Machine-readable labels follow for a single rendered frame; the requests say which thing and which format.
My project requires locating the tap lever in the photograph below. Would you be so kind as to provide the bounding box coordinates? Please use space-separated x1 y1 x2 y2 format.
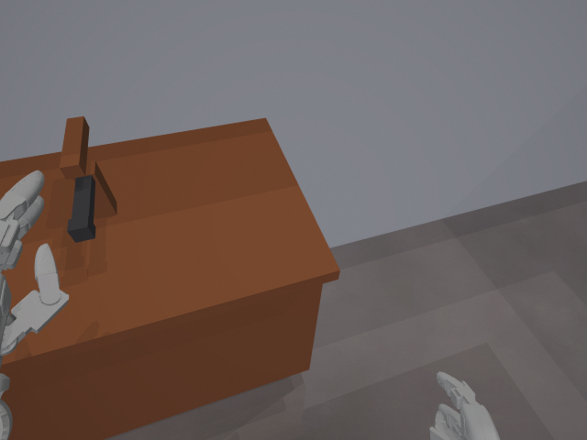
67 175 95 243

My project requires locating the left robot hand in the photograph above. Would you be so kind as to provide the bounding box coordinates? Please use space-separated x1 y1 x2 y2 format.
0 170 69 368

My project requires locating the counter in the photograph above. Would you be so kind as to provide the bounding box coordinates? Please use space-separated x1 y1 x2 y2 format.
0 116 340 440

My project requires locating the right robot hand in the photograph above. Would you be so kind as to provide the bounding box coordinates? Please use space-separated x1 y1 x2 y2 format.
430 371 500 440

